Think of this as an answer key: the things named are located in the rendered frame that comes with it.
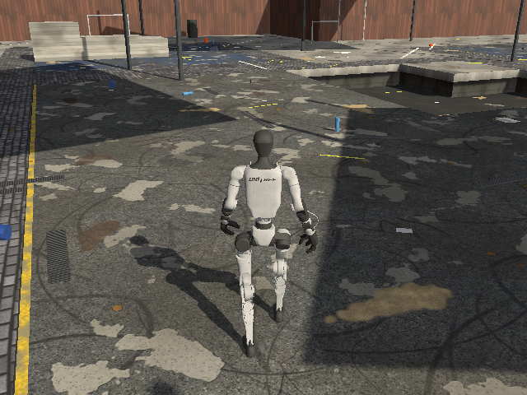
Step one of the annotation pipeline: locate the right robot thigh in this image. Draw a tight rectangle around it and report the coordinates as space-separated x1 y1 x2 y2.
273 229 291 276

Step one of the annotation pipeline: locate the right robot shin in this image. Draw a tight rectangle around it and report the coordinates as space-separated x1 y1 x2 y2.
275 262 287 311

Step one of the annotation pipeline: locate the left robot hand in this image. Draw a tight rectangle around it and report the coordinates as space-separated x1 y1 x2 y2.
221 221 240 235

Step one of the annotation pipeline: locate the right robot upper arm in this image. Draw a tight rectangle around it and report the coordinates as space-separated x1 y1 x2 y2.
280 165 304 212

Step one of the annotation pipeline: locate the right robot hand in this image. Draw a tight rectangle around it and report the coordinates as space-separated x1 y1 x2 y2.
299 232 318 253

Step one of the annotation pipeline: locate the left robot forearm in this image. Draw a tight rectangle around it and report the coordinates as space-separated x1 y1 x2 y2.
220 198 233 225

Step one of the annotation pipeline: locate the left robot upper arm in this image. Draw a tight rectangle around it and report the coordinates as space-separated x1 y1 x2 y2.
224 165 246 210

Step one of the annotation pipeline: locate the right robot forearm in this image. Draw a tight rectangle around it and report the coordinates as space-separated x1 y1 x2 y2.
296 199 315 235

